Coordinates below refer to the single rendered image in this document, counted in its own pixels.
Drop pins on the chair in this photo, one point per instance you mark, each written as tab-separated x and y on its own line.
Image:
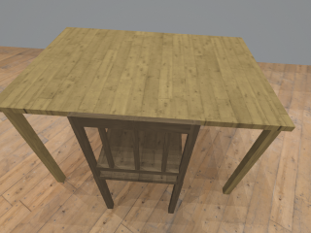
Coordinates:
142	149

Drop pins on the table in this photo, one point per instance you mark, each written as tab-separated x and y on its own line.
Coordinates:
214	79

